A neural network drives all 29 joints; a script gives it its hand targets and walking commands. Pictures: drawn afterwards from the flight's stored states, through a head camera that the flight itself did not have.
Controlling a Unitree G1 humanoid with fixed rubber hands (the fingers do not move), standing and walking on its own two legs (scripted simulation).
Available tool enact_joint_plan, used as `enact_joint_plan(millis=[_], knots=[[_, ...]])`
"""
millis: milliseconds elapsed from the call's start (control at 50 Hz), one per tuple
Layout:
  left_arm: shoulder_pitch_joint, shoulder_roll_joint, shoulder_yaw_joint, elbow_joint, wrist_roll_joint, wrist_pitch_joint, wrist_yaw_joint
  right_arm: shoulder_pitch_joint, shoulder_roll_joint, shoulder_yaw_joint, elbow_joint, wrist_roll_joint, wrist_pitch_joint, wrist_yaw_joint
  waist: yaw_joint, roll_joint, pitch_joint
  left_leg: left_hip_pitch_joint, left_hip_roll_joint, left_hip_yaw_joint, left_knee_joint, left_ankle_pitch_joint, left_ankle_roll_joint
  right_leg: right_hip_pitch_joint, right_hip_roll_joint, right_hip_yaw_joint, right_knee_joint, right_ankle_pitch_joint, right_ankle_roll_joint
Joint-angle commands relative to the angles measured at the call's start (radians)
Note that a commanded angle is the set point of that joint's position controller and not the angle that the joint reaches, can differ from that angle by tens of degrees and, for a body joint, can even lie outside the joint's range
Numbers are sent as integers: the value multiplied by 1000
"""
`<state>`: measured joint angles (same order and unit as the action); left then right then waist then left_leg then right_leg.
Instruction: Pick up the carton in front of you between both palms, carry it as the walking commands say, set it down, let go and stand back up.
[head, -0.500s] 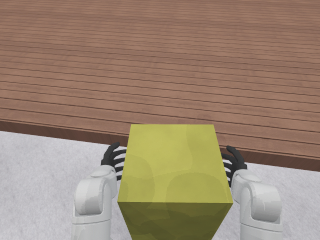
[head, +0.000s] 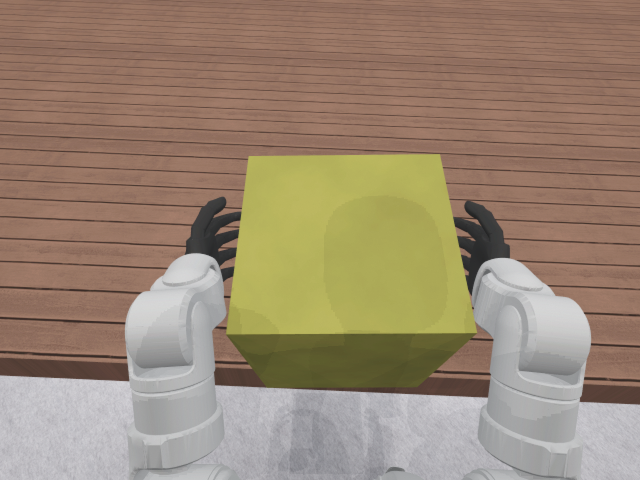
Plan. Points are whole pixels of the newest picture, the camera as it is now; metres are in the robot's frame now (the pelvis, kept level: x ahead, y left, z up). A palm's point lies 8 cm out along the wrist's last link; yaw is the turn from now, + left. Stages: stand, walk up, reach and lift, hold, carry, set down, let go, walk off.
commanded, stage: carry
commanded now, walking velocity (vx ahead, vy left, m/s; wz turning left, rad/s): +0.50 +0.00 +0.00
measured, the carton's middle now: (342, 285) +0.34 -0.01 +0.08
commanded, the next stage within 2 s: none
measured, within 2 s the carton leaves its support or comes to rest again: neither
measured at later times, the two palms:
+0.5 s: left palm (246, 94) +0.73 +0.14 +0.13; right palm (407, 88) +0.76 -0.16 +0.13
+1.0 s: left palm out of the picture +1.26 +0.15 +0.24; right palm out of the picture +1.24 -0.15 +0.26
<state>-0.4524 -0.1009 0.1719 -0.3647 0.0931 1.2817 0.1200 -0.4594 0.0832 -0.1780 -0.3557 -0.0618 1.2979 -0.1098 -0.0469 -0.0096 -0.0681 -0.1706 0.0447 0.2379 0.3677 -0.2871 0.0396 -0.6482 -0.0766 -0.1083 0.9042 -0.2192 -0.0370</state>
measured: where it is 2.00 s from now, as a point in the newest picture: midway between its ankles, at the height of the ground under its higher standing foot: (292, 146)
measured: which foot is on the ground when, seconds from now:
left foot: down 0.00-0.18, up 0.20-0.48, down 0.50-0.54, up 0.56-0.64, down 0.66-0.92, up 0.94-1.00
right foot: up 0.00-0.14, down 0.16-0.66, up 0.68-0.96, down 0.98-1.00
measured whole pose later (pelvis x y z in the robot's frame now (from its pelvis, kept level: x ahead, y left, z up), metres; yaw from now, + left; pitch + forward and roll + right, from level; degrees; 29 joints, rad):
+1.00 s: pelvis +0.85 +0.04 +0.10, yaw +2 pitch +6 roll +0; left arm -0.78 -0.14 0.27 -0.19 0.17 1.17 0.13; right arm -0.80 -0.06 -0.31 -0.13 0.09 1.21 -0.15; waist -0.11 -0.05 0.12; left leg -0.23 -0.10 -0.02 1.28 -0.40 0.04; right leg -0.60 0.08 -0.08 0.58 -0.09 -0.12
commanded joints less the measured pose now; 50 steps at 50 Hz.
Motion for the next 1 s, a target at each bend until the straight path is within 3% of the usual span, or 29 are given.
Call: enact_joint_plan(millis=[0, 60, 100, 120, 140, 160, 260, 380, 420, 480, 540, 580, 600, 620, 640, 660, 680, 700, 720, 740, 780, 800, 820, 840, 880, 900, 940, 960, 980], knots=[[-674, -714, -658, 94, -388, 47, -197, -755, 678, 657, 86, 440, 35, 235, -20, 147, -187, 143, 188, -115, -111, 295, 97, 53, 31, -71, -221, 140, 0], [-845, -693, -605, 202, -419, 71, -184, -841, 741, 600, 294, 457, 57, 234, -3, 149, -194, 146, 161, -97, -12, 564, 87, 194, 66, -122, -324, 166, -30], [-829, -733, -537, 363, -395, 72, -195, -975, 734, 592, 290, 463, 57, 222, 76, 120, -280, 156, 112, -2, 296, 740, 41, 402, 136, -186, -407, 127, -53], [-890, -767, -532, 328, -439, 65, -190, -1012, 778, 573, 247, 479, 46, 218, 121, 11, -442, 11, 79, -30, 517, 521, -3, 653, 17, -5, -414, 120, -88], [-933, -737, -498, 369, -444, 67, -188, -1011, 783, 538, 372, 458, 60, 205, 99, -224, -441, -245, -24, -58, 739, -24, -26, 798, -234, 417, -465, 101, -128], [-970, -767, -497, 356, -455, 57, -188, -1034, 837, 522, 377, 445, 58, 205, 109, -295, -479, -498, -107, -159, 917, -233, -25, 963, -310, 678, -528, 135, -234], [-1264, -1014, -572, 224, -589, 17, -216, -1200, 985, 496, 350, 455, 4, 174, 112, -28, -497, -572, 15, -236, 898, -65, 11, 853, -195, 286, -465, 404, -140], [-1215, -937, -544, 187, -523, -7, -186, -1111, 924, 480, 337, 349, -26, 116, 154, -164, -531, -839, -12, -184, 925, -141, 22, 1083, -207, 247, -353, 722, -202], [-1275, -911, -580, 132, -516, -7, -179, -1140, 902, 492, 256, 351, -30, 133, 170, -92, -540, -957, -3, -197, 969, -167, 41, 1182, -249, 313, -335, 677, -237], [-1175, -879, -576, 124, -501, -5, -195, -1077, 881, 509, 282, 313, -18, 124, 202, -133, -433, -1225, 18, -152, 1165, -240, 52, 1294, -241, 350, -333, 694, -259], [-1073, -896, -553, 292, -515, 8, -220, -1051, 759, 469, 354, 244, -5, 120, 325, -171, -299, -1717, -57, -124, 1549, -686, 94, 1580, -232, 445, -233, 1304, -266], [-1079, -893, -591, 258, -560, 4, -233, -1002, 770, 459, 373, 232, -8, 126, 301, -126, -343, -1648, -35, -202, 1231, -707, 96, 1617, -211, 353, -181, 1291, -169], [-1121, -936, -599, 232, -578, -6, -242, -973, 789, 461, 409, 235, -7, 128, 210, -76, -387, -1092, -67, -113, 795, -609, 118, 1213, -93, 176, -222, 1422, -119], [-1092, -932, -582, 228, -559, -7, -246, -956, 766, 467, 392, 223, -9, 132, 83, -121, -445, -459, -115, -55, 428, -174, 87, 794, -31, 72, -116, 1379, -87], [-1113, -1008, -590, 240, -557, -15, -251, -1031, 798, 476, 303, 214, -37, 132, -119, -150, -622, 177, -103, -113, 370, 165, 118, 412, -76, 99, 89, 1099, -25], [-1240, -1005, -620, 151, -556, -17, -269, -1014, 886, 476, 379, 240, -42, 143, -199, 309, -709, 412, 172, -825, 335, 596, 344, 71, 209, 102, 685, -92, 38], [-1298, -1073, -670, 86, -636, -23, -272, -1030, 795, 493, 213, 240, -88, 135, -240, 354, -798, 690, 246, -1124, 331, 1059, 522, -258, 352, 243, 1043, -338, 67], [-1305, -986, -639, 89, -604, -26, -253, -1042, 840, 515, 219, 324, -74, 144, -234, 312, -717, 746, 212, -1035, 330, 939, 407, -403, 304, 362, 1187, -371, -16], [-1146, -948, -597, 94, -518, -44, -222, -1063, 923, 569, 120, 377, -74, 149, -193, 154, -656, 789, 147, -831, 396, 797, 302, -451, 272, 358, 1043, -371, -60], [-1111, -937, -571, 84, -470, -57, -196, -1089, 910, 623, 32, 422, -95, 148, -127, 137, -550, 810, 125, -725, 455, 808, 216, -558, 236, 275, 915, -421, -43], [-941, -853, -508, 128, -346, -73, -159, -1163, 1000, 718, -21, 553, -117, 153, -162, 134, -505, 688, 167, -769, 360, 731, 222, -566, 179, 286, 956, -455, -67], [-877, -797, -477, 135, -274, -88, -140, -1163, 998, 737, -49, 584, -113, 177, -133, 27, -454, 607, 118, -603, 277, 759, 176, -520, 173, 142, 810, -501, -62], [-871, -729, -495, 118, -209, -102, -122, -1137, 970, 766, -11, 593, -120, 182, -180, 115, -471, 692, 51, -480, 264, 853, 116, -510, 137, 172, 559, -677, -53], [-823, -739, -474, 182, -188, -110, -110, -1160, 969, 775, -25, 636, -120, 198, -161, -15, -369, 429, -15, -441, 174, 870, 79, -333, 190, -13, 157, -628, -16], [-763, -654, -439, 254, -136, -128, -103, -1217, 925, 812, -10, 690, -119, 217, 101, -157, -589, -237, -96, -291, 463, 746, -25, 868, 280, -205, -365, 496, -24], [-788, -670, -457, 123, -145, -143, -101, -1241, 931, 784, -38, 694, -125, 232, 253, -194, -546, -496, -203, -265, 907, -25, -98, 1165, 135, -25, -495, 810, -82], [-771, -673, -500, 165, -197, -101, -98, -1100, 913, 691, 155, 635, -81, 244, 279, 86, -525, -418, -170, -298, 1153, -114, 1, 1097, -54, 242, -503, 604, -113], [-800, -682, -523, 204, -224, -50, -117, -930, 789, 595, 305, 506, -62, 228, 195, 69, -464, -532, -166, -335, 1195, -177, 27, 1142, -104, 271, -347, 773, -78], [-832, -615, -524, 242, -234, -29, -126, -855, 818, 548, 439, 454, -18, 233, 140, -80, -442, -546, -173, -349, 1149, -169, 7, 1058, -175, 472, -349, 935, -111]])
